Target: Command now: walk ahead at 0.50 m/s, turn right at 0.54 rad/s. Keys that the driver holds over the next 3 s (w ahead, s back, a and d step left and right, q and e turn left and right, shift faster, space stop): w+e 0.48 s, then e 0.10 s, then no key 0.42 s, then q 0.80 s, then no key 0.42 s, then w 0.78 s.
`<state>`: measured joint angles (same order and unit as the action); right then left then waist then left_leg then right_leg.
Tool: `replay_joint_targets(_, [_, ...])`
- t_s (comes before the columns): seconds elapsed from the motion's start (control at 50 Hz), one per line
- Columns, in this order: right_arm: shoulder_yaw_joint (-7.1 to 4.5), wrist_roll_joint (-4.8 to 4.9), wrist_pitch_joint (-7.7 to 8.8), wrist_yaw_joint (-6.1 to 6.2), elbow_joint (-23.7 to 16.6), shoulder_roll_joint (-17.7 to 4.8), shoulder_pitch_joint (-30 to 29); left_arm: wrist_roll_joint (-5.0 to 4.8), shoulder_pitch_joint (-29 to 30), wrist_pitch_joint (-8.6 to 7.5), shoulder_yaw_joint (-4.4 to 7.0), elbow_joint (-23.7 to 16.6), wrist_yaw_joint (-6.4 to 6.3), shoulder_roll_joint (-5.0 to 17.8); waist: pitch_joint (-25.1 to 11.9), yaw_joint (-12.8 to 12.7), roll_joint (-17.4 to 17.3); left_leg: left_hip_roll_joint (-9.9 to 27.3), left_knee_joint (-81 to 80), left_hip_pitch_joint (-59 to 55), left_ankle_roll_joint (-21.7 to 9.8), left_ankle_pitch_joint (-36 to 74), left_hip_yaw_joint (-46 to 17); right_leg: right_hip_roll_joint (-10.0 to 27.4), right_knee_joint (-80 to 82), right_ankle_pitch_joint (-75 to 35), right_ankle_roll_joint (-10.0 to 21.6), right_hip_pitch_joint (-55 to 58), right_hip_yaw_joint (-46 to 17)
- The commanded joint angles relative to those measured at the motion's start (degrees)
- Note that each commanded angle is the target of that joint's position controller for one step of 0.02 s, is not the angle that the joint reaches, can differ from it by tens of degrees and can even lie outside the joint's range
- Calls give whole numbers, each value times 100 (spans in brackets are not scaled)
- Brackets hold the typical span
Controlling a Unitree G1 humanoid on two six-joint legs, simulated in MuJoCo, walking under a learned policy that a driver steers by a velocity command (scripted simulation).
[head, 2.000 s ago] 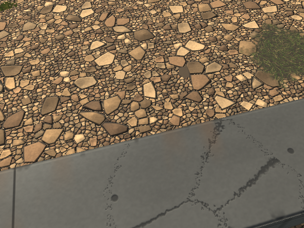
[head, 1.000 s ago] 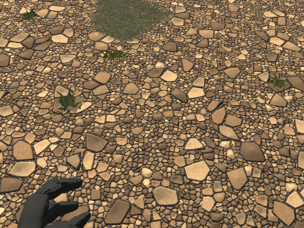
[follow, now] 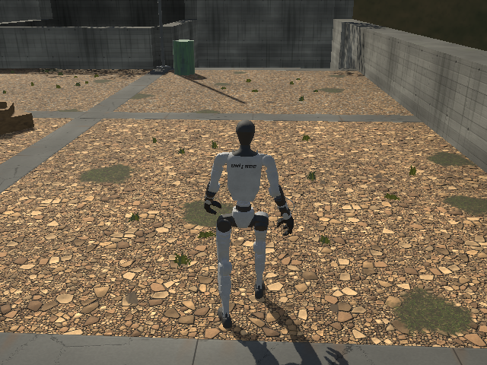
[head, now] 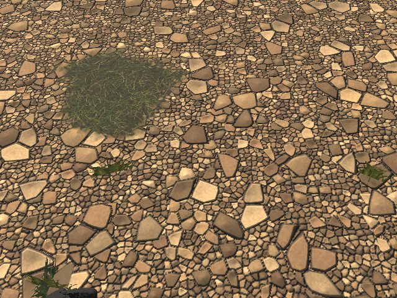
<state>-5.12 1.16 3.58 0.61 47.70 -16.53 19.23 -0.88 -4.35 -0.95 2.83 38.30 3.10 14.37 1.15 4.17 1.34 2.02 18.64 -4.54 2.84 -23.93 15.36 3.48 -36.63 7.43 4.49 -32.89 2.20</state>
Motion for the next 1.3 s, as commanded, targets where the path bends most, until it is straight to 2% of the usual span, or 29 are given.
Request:
replay_joint_targets(0.02, [-228,74,-32,68,-355,-1073,-278,-19,-1486,-15,517,-41,-63,1120,-836,-1166,-456,1091,2412,754,-610,5828,-153,-739,468,68,512,2429,415])
replay_joint_targets(0.04, [-75,-130,20,75,-564,-648,-133,-46,-2167,29,712,85,-193,1775,-1343,-1253,554,634,4465,2741,-261,3094,-109,465,641,115,1088,4303,-1625])
replay_joint_targets(0.06, [121,-187,220,14,-830,-194,45,-54,-1884,-76,681,-110,-161,2056,-2112,-787,1404,-501,6024,4541,-41,-995,-1316,1595,1701,1038,2127,5463,-4875])
replay_joint_targets(0.08, [2,26,387,-70,-893,-710,-563,-10,-1924,-145,519,-149,-128,1480,-1993,-1161,647,-168,6264,5180,-176,-712,-2109,1515,2019,1231,1820,5439,-4583])
replay_joint_targets(0.1, [14,124,472,-100,-992,-736,-862,0,-1739,-200,436,-112,-134,1198,-1292,-1075,526,63,5971,5354,-317,-225,-2019,1310,1976,895,1574,4778,-3705])
replay_joint_targets(0.14, [-26,-162,462,-2,-882,-710,-943,3,-1039,-220,303,-210,-155,789,-566,-606,-92,459,4950,4659,-343,485,-1974,790,2086,-268,1145,3269,-2546])
replay_joint_targets(0.16, [-48,-167,396,-20,-914,-711,-785,79,-896,-231,296,-311,-184,823,-552,-401,227,498,4826,4308,-277,635,-2029,781,2192,-715,1249,2819,-2494])
replay_joint_targets(0.22, [-15,-206,249,-21,-905,-538,-803,47,-908,-276,333,-276,-268,924,-413,-300,44,421,4106,4061,-24,937,-1884,561,2359,-1346,1268,2182,-2011])
replay_joint_targets(0.32, [130,-168,256,-86,-1173,-236,-1910,-34,-1321,-226,385,-72,-392,1064,-165,-695,295,5,1918,3658,113,2650,-1798,146,2282,-751,878,1808,-1607])
replay_joint_targets(0.42, [42,-64,358,-199,-1316,-525,-2261,-82,-1652,-160,402,83,-425,1040,-122,-777,432,-166,1049,3256,-51,2572,-2034,428,1772,-79,720,2299,-2343])
replay_joint_targets(0.48, [-89,-73,435,-178,-1149,-707,-1501,-48,-1473,-117,392,11,-432,936,-343,-330,595,-217,683,2212,-353,2069,-1896,292,1023,-469,485,2377,-2559])
replay_joint_targets(0.5, [-170,-195,463,-134,-1090,-917,-916,-9,-1401,-123,301,-84,-414,679,-854,-27,387,242,709,1121,-619,2213,-2213,-83,-72,-626,249,2077,-2253])
replay_joint_targets(0.52, [-278,-368,447,-85,-1056,-1403,-262,-18,-1845,-132,209,-243,-441,357,-1763,-39,-757,1543,779,-913,-1295,2646,-3871,-809,-2032,715,-192,568,-1524])
replay_joint_targets(0.54, [-266,-286,360,-137,-940,-1320,-71,-60,-2306,-153,179,-310,-455,499,-2171,-230,-2188,2387,339,-1505,-1913,2549,-5777,-943,-3333,2997,-422,-642,-1285])
replay_joint_targets(0.56, [-126,-195,311,-126,-1088,-807,-375,-70,-2161,-106,313,-182,-466,1024,-1572,-192,-1373,2254,320,-950,-1785,2607,-5291,-598,-3951,2710,-543,-939,-1458])
replay_joint_targets(0.58, [-42,-196,237,-96,-1164,-557,-635,-35,-1667,-32,368,-255,-474,1176,-1080,-157,-819,2027,384,-260,-1601,3235,-4266,-427,-4075,2352,-633,-912,-1213])
replay_joint_targets(0.6, [13,-210,187,-100,-1126,-440,-851,24,-1402,24,378,-321,-485,1122,-738,-247,-529,1723,346,416,-1526,3981,-3575,-293,-3884,2127,-694,-738,-1063])
replay_joint_targets(0.64, [55,-243,168,-125,-978,-389,-1033,21,-1414,132,354,-340,-477,825,-443,-489,-708,1320,119,1321,-1422,4541,-2778,-102,-3338,1923,-694,-201,-899])
replay_joint_targets(0.74, [-24,-161,112,-75,-673,-684,-1246,80,-1147,195,188,-400,-459,402,-755,-558,-745,1265,-144,1421,-1638,5213,-2030,-115,-1638,957,-759,400,-651])
replay_joint_targets(0.9, [30,38,-91,-84,-279,-803,-1156,111,-574,172,197,-479,-334,520,-601,-491,-757,1100,329,1442,-1267,3400,-1883,-332,1053,-234,-387,1858,-239])
replay_joint_targets(0.92, [98,22,-81,-90,-175,-626,-940,153,-586,159,227,-484,-358,653,-604,-489,-591,891,549,1641,-970,2909,-1821,-193,1533,-913,-226,2357,-460])
replay_joint_targets(0.94, [202,-166,-35,-108,-199,-367,-799,216,-704,158,281,-542,-423,984,-973,-387,-5,536,1104,2040,-579,2019,-1509,577,1339,-2737,13,3180,-1244])
replay_joint_targets(0.96, [291,-288,-11,-150,-127,-124,-231,251,-473,213,227,-598,-471,999,-1199,2,862,131,1391,2586,-220,111,-1262,1291,1123,-3331,650,3604,-1916])
replay_joint_targets(0.98, [318,-264,-77,-116,-118,-168,-458,227,-349,216,122,-557,-431,543,-1260,-194,858,204,1171,2295,-88,99,-1489,1179,1233,-2216,809,3146,-1933])
replay_joint_targets(1.02, [303,-220,-206,-86,-94,-351,-746,221,61,182,80,-534,-343,395,-841,-144,571,206,761,1982,-91,895,-1462,515,1247,-794,279,2553,-1374])
replay_joint_targets(1.08, [262,-164,-306,-83,-20,-619,-849,229,-107,95,156,-424,-331,649,-343,-309,212,211,663,2139,-199,1317,-1568,173,1076,-940,-63,2511,-928])
replay_joint_targets(1.18, [199,-40,-338,-23,-137,-629,-985,163,-447,202,330,-319,-571,909,-767,-443,423,38,1718,2614,-150,1347,-1543,893,951,-2661,498,3140,-1186])
replay_joint_targets(1.26, [94,-13,-581,-45,-272,-547,-1091,192,-387,174,375,-271,-644,962,-706,-531,748,100,3775,3214,-80,-1284,-1600,1869,1497,-2576,1158,2789,-1706])
replay_joint_targets(1.3, [63,15,-684,-42,-264,-508,-965,162,50,110,395,-255,-632,1004,-574,-317,559,251,3589,2949,-90,-937,-1626,1691,1617,-2051,948,2324,-1227])
